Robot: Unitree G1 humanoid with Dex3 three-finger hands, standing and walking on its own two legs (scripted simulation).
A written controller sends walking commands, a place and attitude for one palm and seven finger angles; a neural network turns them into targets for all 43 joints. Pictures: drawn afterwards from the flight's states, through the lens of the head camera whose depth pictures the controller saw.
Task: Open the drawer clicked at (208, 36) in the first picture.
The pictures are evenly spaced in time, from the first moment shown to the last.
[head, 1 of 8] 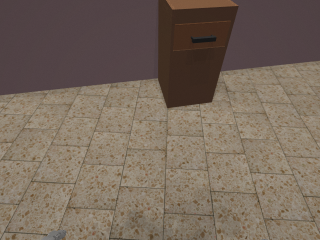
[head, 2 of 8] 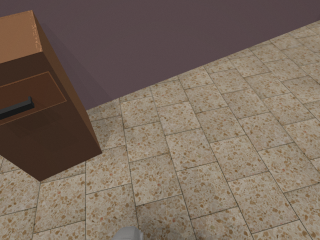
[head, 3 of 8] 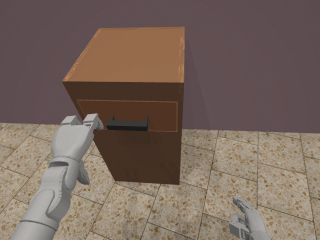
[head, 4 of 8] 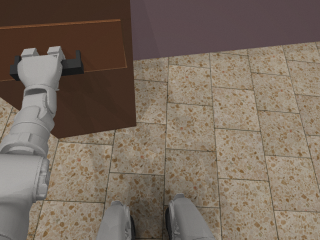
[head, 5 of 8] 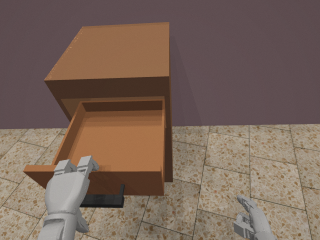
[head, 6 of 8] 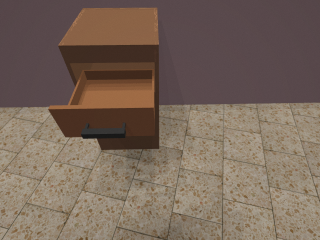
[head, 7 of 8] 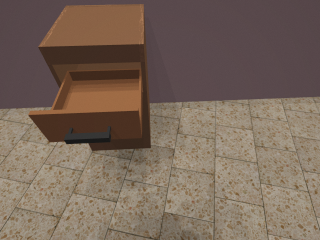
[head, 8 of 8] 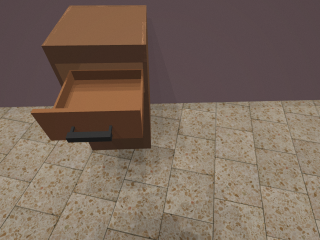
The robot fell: no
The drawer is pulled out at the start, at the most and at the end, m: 0.00 0.30 0.30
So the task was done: yes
